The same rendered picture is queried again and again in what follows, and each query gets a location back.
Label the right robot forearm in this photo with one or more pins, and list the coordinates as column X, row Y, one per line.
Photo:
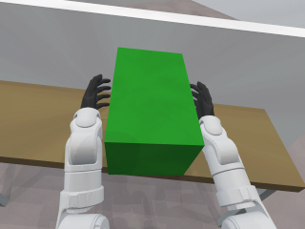
column 234, row 190

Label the right robot upper arm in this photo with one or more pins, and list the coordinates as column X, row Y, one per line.
column 251, row 220

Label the table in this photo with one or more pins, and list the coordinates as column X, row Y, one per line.
column 35, row 125

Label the robot left hand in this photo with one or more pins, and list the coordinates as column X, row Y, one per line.
column 90, row 97

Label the carton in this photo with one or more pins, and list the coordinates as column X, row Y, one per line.
column 152, row 127

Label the left robot forearm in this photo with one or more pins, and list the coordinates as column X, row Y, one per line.
column 83, row 163

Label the left robot upper arm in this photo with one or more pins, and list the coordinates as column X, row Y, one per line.
column 84, row 221

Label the robot right hand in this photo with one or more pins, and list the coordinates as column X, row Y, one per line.
column 203, row 104

